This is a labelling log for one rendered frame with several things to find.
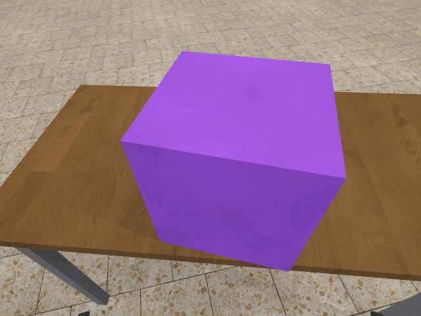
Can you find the table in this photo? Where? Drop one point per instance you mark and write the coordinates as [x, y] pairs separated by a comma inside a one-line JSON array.
[[75, 191]]

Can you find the carton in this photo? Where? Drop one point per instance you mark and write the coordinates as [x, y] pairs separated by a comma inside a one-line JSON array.
[[238, 156]]

